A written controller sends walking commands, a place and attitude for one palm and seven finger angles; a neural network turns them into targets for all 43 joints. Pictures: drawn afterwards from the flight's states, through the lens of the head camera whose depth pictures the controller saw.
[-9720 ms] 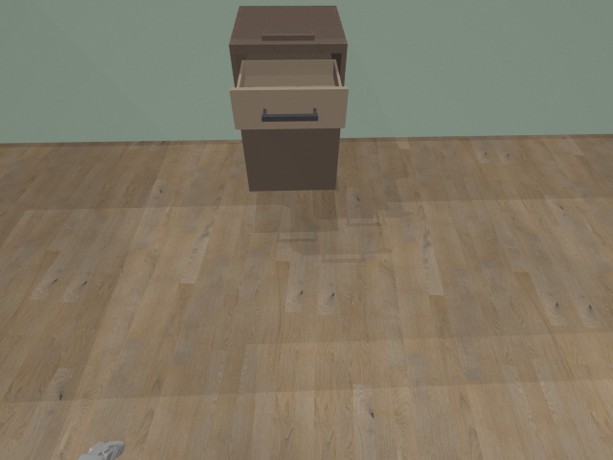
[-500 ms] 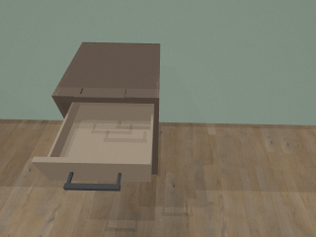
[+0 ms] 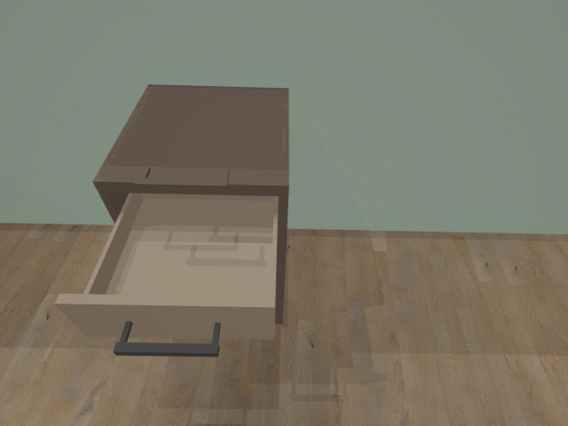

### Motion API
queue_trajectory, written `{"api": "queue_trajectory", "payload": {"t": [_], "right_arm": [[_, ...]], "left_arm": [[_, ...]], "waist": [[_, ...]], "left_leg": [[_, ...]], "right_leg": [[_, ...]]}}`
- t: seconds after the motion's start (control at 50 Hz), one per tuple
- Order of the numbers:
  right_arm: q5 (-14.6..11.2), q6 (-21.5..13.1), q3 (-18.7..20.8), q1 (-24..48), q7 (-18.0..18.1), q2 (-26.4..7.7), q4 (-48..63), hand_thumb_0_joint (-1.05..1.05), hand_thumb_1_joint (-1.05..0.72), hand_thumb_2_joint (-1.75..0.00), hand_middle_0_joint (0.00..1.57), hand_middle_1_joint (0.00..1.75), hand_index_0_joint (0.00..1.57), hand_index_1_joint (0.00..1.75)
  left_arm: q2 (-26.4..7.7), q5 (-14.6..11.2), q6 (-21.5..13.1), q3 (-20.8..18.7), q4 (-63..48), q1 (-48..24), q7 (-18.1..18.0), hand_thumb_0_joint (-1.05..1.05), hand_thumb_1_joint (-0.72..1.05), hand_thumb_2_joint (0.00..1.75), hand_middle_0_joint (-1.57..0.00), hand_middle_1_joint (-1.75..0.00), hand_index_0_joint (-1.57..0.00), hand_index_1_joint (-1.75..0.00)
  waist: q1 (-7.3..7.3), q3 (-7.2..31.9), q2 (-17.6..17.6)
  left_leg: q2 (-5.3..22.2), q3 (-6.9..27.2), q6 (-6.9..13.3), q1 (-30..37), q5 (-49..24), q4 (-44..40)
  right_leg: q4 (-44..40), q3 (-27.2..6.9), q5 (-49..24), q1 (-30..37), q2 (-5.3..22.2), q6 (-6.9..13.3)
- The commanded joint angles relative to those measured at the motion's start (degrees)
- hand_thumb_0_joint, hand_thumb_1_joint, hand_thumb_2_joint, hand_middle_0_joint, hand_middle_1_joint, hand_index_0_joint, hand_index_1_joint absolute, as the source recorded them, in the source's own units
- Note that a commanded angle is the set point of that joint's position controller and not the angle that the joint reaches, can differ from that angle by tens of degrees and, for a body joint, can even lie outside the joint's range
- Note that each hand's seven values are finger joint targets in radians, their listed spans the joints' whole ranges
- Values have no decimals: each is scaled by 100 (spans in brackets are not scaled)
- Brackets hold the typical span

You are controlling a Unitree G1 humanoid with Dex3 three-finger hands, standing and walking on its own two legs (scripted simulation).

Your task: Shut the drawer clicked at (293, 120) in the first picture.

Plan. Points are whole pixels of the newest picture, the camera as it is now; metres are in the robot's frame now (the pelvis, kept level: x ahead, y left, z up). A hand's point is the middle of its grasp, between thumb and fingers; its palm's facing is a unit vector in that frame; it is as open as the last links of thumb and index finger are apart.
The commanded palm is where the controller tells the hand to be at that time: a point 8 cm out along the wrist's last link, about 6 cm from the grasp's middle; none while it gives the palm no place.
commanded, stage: look again from close up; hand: left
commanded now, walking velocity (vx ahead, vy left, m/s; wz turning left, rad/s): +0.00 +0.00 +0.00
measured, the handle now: (170, 338) +0.30 +0.23 -0.16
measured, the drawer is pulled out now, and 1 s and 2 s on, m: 0.28 0.28 0.28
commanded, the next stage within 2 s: shuffle to correct the standing spot in 0.32 s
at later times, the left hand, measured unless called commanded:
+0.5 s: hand out of the picture +0.09 +0.20 -0.17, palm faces -0.01 -0.98 -0.22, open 7.3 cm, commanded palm none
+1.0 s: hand out of the picture +0.05 +0.18 -0.15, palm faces -0.01 -0.95 -0.30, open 7.3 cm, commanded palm none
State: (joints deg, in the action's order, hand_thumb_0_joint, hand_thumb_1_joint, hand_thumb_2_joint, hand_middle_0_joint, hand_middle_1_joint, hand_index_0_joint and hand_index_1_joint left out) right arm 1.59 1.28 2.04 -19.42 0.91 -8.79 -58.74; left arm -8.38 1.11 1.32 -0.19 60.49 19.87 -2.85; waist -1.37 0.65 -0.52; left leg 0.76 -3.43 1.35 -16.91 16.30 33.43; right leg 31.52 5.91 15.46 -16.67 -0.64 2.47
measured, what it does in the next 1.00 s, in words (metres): lifts its left foot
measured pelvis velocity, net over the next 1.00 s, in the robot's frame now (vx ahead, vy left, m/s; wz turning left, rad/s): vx -0.01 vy -0.02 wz -0.02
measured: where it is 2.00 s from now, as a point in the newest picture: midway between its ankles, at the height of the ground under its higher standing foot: outside the picture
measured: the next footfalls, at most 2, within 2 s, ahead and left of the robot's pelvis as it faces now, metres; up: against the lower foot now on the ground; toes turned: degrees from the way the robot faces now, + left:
left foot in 1.22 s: +0.00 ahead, +0.12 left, +0.00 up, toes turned +2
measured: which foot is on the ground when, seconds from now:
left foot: down 0.00-0.84, up 0.86-1.00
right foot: down 0.00-1.00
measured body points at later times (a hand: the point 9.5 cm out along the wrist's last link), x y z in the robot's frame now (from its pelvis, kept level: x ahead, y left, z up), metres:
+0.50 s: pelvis +0.05 +0.02 +0.01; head +0.07 +0.03 +0.46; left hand +0.09 +0.25 -0.15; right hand +0.07 -0.21 -0.15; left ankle +0.01 +0.10 -0.73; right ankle +0.02 -0.09 -0.73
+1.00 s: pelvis -0.01 -0.02 +0.01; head +0.02 -0.04 +0.45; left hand +0.05 +0.23 -0.13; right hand +0.05 -0.27 -0.15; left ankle -0.05 +0.12 -0.68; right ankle +0.01 -0.10 -0.73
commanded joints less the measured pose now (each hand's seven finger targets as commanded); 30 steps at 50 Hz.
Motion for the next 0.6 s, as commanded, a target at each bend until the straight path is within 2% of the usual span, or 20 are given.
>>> {"api": "queue_trajectory", "payload": {"t": [0.0,0.02,0.06,0.12,0.18,0.24,0.28,0.4,0.44,0.48,0.54,0.58], "right_arm": [[-12,-145,-33,-30,16,-524,212,0,-90,-90,20,30,20,30],[-32,-163,-46,102,17,-538,217,0,-90,-90,20,30,20,30],[-51,-202,-73,88,21,-576,179,0,-90,-90,20,30,20,30],[-66,-277,-93,-41,49,-628,63,0,-90,-90,20,30,20,30],[-74,-298,-90,-63,66,-710,-31,0,-90,-90,20,30,20,30],[-84,-268,-82,18,80,-736,-69,0,-90,-90,20,30,20,30],[-78,-257,-84,92,76,-772,-118,0,-90,-90,20,30,20,30],[-90,-246,-86,201,82,-781,-235,0,-90,-90,20,30,20,30],[-110,-248,-53,262,99,-796,-207,0,-90,-90,20,30,20,30],[-120,-224,-7,303,116,-849,-150,0,-90,-90,20,30,20,30],[-125,-167,70,363,144,-938,-36,0,-90,-90,20,30,20,30],[-117,-128,116,413,145,-999,41,0,-90,-90,20,30,20,30]], "left_arm": [[-526,3,-203,-87,-461,6,-9,0,90,90,-20,-30,-20,-30],[-527,15,-208,-73,-403,103,-4,0,90,90,-20,-30,-20,-30],[-527,5,-232,-37,-357,100,15,0,90,90,-20,-30,-20,-30],[-515,-34,-288,-27,-326,50,5,0,90,90,-20,-30,-20,-30],[-586,-53,-294,-38,-357,-83,-11,0,90,90,-20,-30,-20,-30],[-642,-53,-280,-50,-359,-142,-29,0,90,90,-20,-30,-20,-30],[-665,-47,-258,-50,-367,-232,-37,0,90,90,-20,-30,-20,-30],[-684,-41,-255,-44,-292,-210,-53,0,90,90,-20,-30,-20,-30],[-734,-38,-239,-73,-331,-238,-63,0,90,90,-20,-30,-20,-30],[-777,-32,-201,-99,-425,-297,-77,0,90,90,-20,-30,-20,-30],[-817,-33,-133,-149,-560,-301,-89,0,90,90,-20,-30,-20,-30],[-833,-17,-83,-169,-674,-382,-81,0,90,90,-20,-30,-20,-30]], "waist": [[155,-805,-791],[228,-807,-802],[255,-717,-559],[206,-169,-80],[163,157,-62],[140,122,191],[128,37,85],[121,-31,110],[110,-46,119],[95,-78,-67],[97,54,-289],[78,8,-518]], "left_leg": [[660,1020,179,-516,1044,-1472],[674,1086,201,-616,1010,-1607],[697,1042,213,-492,495,-1607],[646,822,214,272,-1088,-1219],[653,674,182,786,-2274,-962],[612,598,162,875,-2238,-890],[625,595,154,955,-2460,-937],[600,549,145,1134,-2601,-989],[632,553,122,1207,-3080,-973],[712,556,90,1354,-3842,-936],[886,593,121,1624,-4484,-910],[1074,695,226,1789,-4891,-945]], "right_leg": [[-783,-725,733,-269,489,-10],[-700,-677,361,-21,460,-45],[-685,-657,-104,223,475,-45],[-629,-672,-883,463,591,-51],[-511,-641,-1471,607,645,-62],[-531,-674,-1687,662,697,-68],[-493,-649,-1731,638,687,-63],[-574,-672,-1877,694,711,-65],[-488,-703,-2295,668,737,-56],[-327,-657,-2422,532,711,-65],[-138,-572,-1928,322,629,-118],[67,-511,-957,-7,514,-176]]}}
